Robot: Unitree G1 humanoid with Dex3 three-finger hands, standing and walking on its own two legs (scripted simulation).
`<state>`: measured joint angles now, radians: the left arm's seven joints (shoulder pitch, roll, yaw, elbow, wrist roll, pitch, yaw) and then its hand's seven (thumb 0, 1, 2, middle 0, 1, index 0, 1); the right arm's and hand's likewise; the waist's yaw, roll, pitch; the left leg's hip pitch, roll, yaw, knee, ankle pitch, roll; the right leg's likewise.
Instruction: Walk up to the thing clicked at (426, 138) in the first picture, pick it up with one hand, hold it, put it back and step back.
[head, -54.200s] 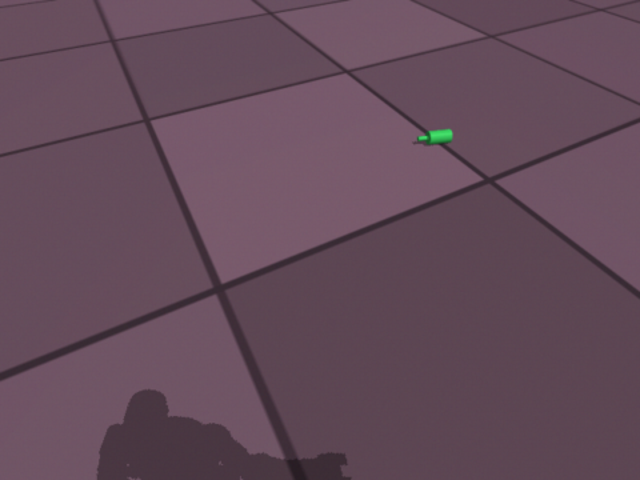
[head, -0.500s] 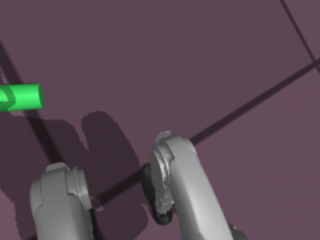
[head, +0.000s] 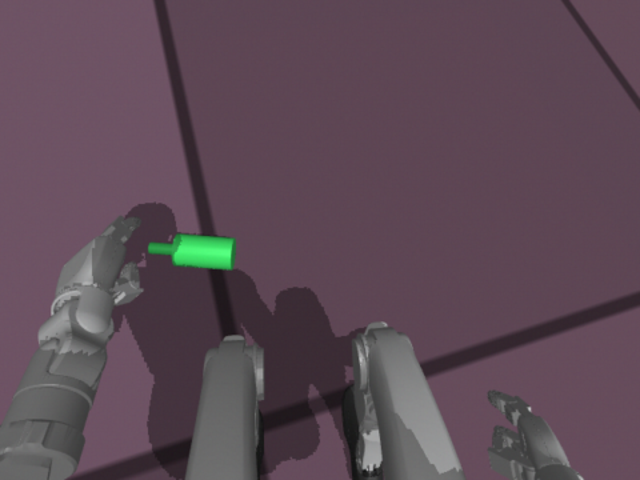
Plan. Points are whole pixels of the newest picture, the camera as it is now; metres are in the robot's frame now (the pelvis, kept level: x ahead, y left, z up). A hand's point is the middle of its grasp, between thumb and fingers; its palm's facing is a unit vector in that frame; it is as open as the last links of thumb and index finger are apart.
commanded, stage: home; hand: left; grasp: from above
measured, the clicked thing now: (192, 251) +0.55 +0.24 -0.44
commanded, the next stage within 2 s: none
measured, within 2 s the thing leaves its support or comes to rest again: neither
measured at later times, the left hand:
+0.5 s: hand (93, 346) +0.27 +0.19 +0.10, palm faces +0.06 -0.97 -0.25, open 7.3 cm
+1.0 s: hand (7, 409) +0.23 +0.19 +0.18, palm faces +0.12 -0.97 -0.19, open 7.3 cm
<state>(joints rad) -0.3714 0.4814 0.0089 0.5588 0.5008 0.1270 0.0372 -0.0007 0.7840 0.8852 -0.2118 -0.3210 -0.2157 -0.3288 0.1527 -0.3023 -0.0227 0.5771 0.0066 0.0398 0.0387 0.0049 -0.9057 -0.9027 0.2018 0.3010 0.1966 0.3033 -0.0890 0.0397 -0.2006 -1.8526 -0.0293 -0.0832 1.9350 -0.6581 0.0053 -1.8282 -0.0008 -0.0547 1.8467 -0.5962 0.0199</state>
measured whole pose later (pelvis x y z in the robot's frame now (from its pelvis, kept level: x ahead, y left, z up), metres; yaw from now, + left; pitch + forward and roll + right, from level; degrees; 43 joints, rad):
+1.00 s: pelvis +0.09 +0.00 +0.23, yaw +4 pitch +10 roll -3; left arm 0.51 0.22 0.03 -0.11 -0.06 0.45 0.01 0.01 0.91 0.90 -0.20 -0.30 -0.20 -0.30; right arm 0.27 -0.22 0.04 0.51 0.01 -0.23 -0.18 0.01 -0.90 -0.90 0.20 0.30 0.20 0.30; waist -0.04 0.04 -0.18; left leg -0.68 -0.01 -0.08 1.01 -0.51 0.00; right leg -0.65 0.01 -0.05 0.94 -0.46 0.01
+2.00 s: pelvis +0.08 +0.00 +0.23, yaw +4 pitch +10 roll -3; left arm 0.50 0.23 0.03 -0.12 -0.06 0.45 0.01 0.01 0.91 0.90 -0.20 -0.30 -0.20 -0.30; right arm 0.29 -0.22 0.03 0.53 0.01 -0.24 -0.18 0.01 -0.90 -0.90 0.20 0.30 0.20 0.30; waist -0.04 0.04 -0.16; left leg -0.68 0.00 -0.08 1.02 -0.51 0.00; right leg -0.66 0.01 -0.05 0.95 -0.46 0.01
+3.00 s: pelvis +0.08 -0.01 +0.24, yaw +4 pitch +5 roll -1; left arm 0.29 0.26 0.00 0.28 0.04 0.19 0.02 0.01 0.91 0.90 -0.20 -0.30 -0.21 -0.31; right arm 0.20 -0.25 0.02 0.70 -0.10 -0.11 -0.08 0.01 -0.90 -0.90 0.20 0.30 0.20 0.30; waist 0.01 0.00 -0.04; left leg -0.53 -0.02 -0.05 0.93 -0.47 0.01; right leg -0.54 -0.01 -0.02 0.91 -0.44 0.00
